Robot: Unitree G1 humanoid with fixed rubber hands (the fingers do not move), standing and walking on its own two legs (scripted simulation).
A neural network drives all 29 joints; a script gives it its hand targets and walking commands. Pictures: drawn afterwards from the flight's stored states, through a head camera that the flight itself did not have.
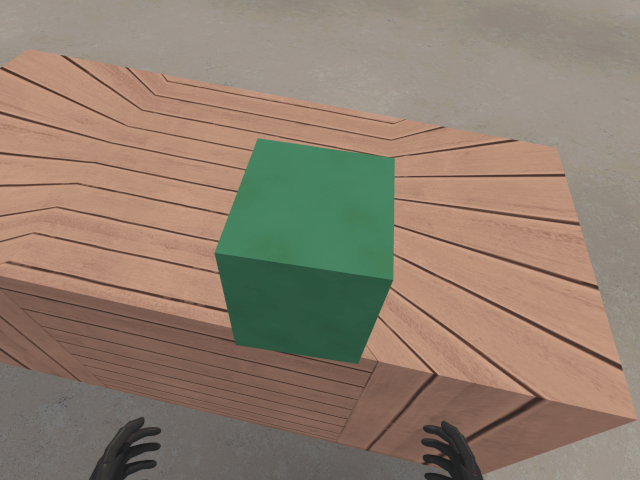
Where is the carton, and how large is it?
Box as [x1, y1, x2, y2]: [215, 138, 394, 363]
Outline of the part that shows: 258,138 215,250 215,257 235,344 357,363 392,281 394,158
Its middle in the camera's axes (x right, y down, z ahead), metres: -0.02 +0.02 +0.59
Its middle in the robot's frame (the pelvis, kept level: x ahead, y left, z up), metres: +0.42 +0.03 -0.01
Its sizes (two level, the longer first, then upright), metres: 0.210 0.200 0.250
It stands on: a pedestal, 0.64 m high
